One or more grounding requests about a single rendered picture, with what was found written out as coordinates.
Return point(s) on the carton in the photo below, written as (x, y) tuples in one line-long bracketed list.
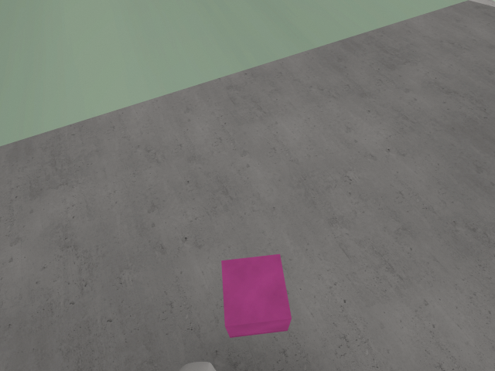
[(255, 296)]

